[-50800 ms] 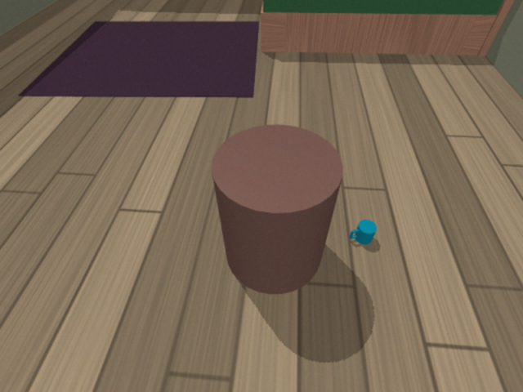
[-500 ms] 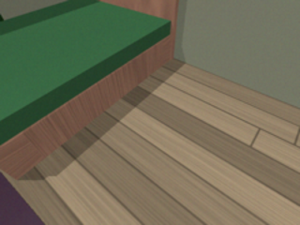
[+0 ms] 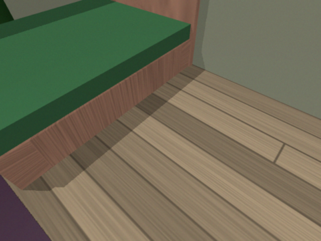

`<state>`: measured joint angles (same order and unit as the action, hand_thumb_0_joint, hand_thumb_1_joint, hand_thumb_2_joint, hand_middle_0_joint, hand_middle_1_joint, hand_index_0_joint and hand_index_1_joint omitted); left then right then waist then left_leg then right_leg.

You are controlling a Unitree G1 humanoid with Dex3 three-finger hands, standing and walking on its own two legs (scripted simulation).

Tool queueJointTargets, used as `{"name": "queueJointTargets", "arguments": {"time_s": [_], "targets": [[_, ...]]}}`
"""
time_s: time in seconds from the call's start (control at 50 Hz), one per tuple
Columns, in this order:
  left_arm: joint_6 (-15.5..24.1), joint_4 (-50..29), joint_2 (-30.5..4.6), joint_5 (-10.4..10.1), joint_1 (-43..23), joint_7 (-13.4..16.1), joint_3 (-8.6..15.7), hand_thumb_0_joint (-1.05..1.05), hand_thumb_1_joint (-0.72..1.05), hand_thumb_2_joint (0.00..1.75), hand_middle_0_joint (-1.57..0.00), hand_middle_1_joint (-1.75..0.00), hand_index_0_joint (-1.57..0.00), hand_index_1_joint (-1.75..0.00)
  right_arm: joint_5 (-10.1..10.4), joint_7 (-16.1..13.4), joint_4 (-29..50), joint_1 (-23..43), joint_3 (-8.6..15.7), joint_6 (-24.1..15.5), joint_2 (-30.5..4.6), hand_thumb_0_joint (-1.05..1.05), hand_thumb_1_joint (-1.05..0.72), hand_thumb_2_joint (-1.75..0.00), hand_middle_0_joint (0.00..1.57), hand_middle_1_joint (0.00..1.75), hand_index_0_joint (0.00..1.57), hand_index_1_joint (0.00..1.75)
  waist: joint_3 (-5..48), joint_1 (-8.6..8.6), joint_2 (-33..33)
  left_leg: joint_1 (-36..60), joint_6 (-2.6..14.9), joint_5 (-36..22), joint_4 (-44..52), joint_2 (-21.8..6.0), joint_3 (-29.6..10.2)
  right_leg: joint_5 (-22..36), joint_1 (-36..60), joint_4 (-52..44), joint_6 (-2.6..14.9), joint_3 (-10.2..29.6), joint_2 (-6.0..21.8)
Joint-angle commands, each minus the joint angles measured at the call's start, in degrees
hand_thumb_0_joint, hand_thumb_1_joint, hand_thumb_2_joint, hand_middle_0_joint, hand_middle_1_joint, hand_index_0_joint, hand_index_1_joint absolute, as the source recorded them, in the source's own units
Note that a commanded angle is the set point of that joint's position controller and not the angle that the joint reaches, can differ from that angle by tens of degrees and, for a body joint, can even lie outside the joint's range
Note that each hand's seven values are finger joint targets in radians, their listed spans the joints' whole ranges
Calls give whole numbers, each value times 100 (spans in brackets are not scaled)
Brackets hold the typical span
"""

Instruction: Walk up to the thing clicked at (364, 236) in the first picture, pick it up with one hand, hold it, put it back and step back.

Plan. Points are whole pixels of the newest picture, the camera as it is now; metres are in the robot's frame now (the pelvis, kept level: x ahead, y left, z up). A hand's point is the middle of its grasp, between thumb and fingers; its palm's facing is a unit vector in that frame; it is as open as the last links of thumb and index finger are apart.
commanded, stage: walk up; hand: left
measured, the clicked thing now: out of the picture -0.26 -1.02 -0.74
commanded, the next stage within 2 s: none
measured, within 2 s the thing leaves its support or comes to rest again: neither
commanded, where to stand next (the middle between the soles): +0.79 +0.01 m, yaw -2 degrees
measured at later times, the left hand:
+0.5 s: hand (61, 214) +0.23 +0.33 -0.15, palm faces -0.09 -0.94 -0.33, open 7.4 cm
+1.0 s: hand (89, 152) +0.46 +0.31 -0.16, palm faces -0.06 -0.93 -0.35, open 7.4 cm
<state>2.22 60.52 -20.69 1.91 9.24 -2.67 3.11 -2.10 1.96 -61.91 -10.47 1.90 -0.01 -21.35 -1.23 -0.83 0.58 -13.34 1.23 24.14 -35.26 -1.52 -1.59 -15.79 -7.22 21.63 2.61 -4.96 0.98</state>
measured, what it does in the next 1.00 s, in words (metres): walks ahead: left foot, then right foot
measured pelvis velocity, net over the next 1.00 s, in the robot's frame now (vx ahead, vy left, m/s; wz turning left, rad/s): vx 0.39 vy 0.04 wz -0.03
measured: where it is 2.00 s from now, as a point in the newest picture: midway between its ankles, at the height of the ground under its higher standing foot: (162, 159)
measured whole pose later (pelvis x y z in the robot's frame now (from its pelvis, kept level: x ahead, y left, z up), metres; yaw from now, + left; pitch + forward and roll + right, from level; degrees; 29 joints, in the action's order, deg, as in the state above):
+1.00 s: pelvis +0.39 +0.04 -0.02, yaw -2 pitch -2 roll -1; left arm 3.7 47.2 -24.3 0.9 18.3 -3.8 2.4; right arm -1.4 3.9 -48.8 -15.8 4.2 -4.0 -24.6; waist -3.9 -2.2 0.5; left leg -23.4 0.6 11.4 -33.4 -4.0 3.1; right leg -23.2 -8.3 33.6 0.2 -4.1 2.3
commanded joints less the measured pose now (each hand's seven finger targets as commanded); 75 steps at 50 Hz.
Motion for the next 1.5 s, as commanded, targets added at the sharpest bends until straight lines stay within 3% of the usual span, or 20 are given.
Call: {"name": "queueJointTargets", "arguments": {"time_s": [0.0,0.16,0.18,0.2,0.26,0.32,0.52,0.6,0.64,0.76,0.94,0.98,1.0,1.02,1.12,1.2,1.32,1.38,1.42,1.48], "targets": [[167,-460,-1818,16,282,85,571,0,90,90,-20,-30,-20,-30,-19,87,775,595,458,-285,-1337,0,-90,-90,20,30,20,30,-404,-323,-532,-2407,25,-31,-1252,-389,-244,-2226,956,-1581,1024,2198,1845],[40,-1085,-1425,83,-267,-88,374,0,90,90,-20,-30,-20,-30,-73,129,413,-1450,850,-373,-1543,0,-90,-90,20,30,20,30,89,810,363,2198,-32,-617,410,-4,482,-2152,-2557,1137,480,397,752],[20,-1129,-962,27,82,-92,229,0,90,90,-20,-30,-20,-30,-125,30,399,-1985,964,-410,-2058,0,-90,-90,20,30,20,30,210,1022,1993,2515,294,1560,1692,-905,-1127,-2223,-3343,3396,272,-109,-77],[18,-1165,-1036,-45,84,-45,250,0,90,90,-20,-30,-20,-30,-116,5,694,-1673,945,-472,-2419,0,-90,-90,20,30,20,30,123,885,1709,1662,855,3148,3060,-2217,-4116,-1923,-3650,4508,85,844,-565],[13,-782,-1684,-170,706,-8,326,0,90,90,-20,-30,-20,-30,90,-16,1184,-201,710,-529,-1989,0,-90,-90,20,30,20,30,-556,3,483,553,1017,1962,2684,-1923,-2395,-609,-3071,4386,15,1461,287],[13,-647,-1622,-128,872,-103,361,0,90,90,-20,-30,-20,-30,79,-19,1239,-368,622,-604,-1696,0,-90,-90,20,30,20,30,-617,40,686,207,930,460,2673,-1479,-1055,-128,-2443,3563,-248,1151,381],[88,-1258,-1333,-71,-236,-277,318,0,90,90,-20,-30,-20,-30,113,-16,1523,-806,650,-585,-1750,0,-90,-90,20,30,20,30,-561,323,468,485,898,-1332,2119,-1266,61,767,-1577,1324,-133,230,363],[216,-997,-1551,-86,1061,-116,513,0,90,90,-20,-30,-20,-30,132,-56,1677,-991,512,-503,-1433,0,-90,-90,20,30,20,30,503,-380,-460,323,535,-3161,-750,-732,618,395,649,632,128,-7,-17],[256,-1042,-2458,-159,1769,-1,716,0,90,90,-20,-30,-20,-30,251,-94,1858,-1141,394,-484,-1209,0,-90,-90,20,30,20,30,804,-604,-1948,-2065,109,480,-3191,431,562,-236,1923,-584,1246,4121,2273],[279,-1497,-1688,-220,606,89,435,0,90,90,-20,-30,-20,-30,175,40,1493,-1169,470,-384,-1320,0,-90,-90,20,30,20,30,-318,23,-967,-1437,13,-502,-2528,-371,40,760,-563,-546,1086,1433,1279],[257,-1814,-1818,-133,533,-37,406,0,90,90,-20,-30,-20,-30,79,152,1591,-815,593,-559,-1213,0,-90,-90,20,30,20,30,5,168,-578,279,-59,-1589,385,-49,806,-169,-1230,292,801,769,1146],[242,-1902,-1333,-83,674,-25,224,0,90,90,-20,-30,-20,-30,35,36,1331,-1860,776,-624,-1762,0,-90,-90,20,30,20,30,436,729,845,1848,247,-205,799,-419,-35,-246,-2355,2519,485,347,592],[223,-1934,-933,-169,930,-15,134,0,90,90,-20,-30,-20,-30,-7,-19,1464,-2074,881,-678,-2306,0,-90,-90,20,30,20,30,489,713,1978,2144,683,1115,2002,-2097,-3130,-1501,-3477,4174,65,257,-311],[160,-1754,-1687,-149,864,103,326,0,90,90,-20,-30,-20,-30,174,-15,1608,-1765,888,-664,-2398,0,-90,-90,20,30,20,30,369,676,994,1670,1255,1461,2340,-2490,-3955,-1621,-3358,4597,117,978,-119],[155,-1293,-1574,-191,1275,50,297,0,90,90,-20,-30,-20,-30,198,-79,1779,-960,575,-662,-1692,0,-90,-90,20,30,20,30,-143,91,763,540,1077,-1845,1801,-1615,-964,-578,-2569,3863,-101,892,453],[-208,-1412,-1549,-186,661,-222,218,0,90,90,-20,-30,-20,-30,167,108,2001,-224,637,-455,-1734,0,-90,-90,20,30,20,30,-369,180,1125,88,978,541,2692,-1824,-128,-264,-2267,2742,-382,450,761],[-161,-1195,-1406,-130,865,-196,197,0,90,90,-20,-30,-20,-30,180,203,1964,198,641,-240,-1668,0,-90,-90,20,30,20,30,-321,-38,685,-8,689,625,1822,-1555,885,360,-1354,1786,-294,-348,406],[25,-716,-1851,-113,2230,-8,390,0,90,90,-20,-30,-20,-30,187,267,2048,498,520,-200,-1333,0,-90,-90,20,30,20,30,441,-872,-917,-830,277,-1101,-1657,-725,1533,-12,884,804,127,392,86],[130,-911,-2637,-194,2254,196,425,0,90,90,-20,-30,-20,-30,256,299,2342,568,409,-191,-1143,0,-90,-90,20,30,20,30,188,-664,-1871,-2975,-256,1108,-3458,268,280,-933,1185,-1160,1086,5303,2053],[126,-1149,-2171,-269,1343,365,374,0,90,90,-20,-30,-20,-30,278,284,2125,737,358,-111,-1370,0,-90,-90,20,30,20,30,-216,-234,-774,-2940,-108,308,-3269,-394,-305,-961,638,-904,1132,4098,1781]]}}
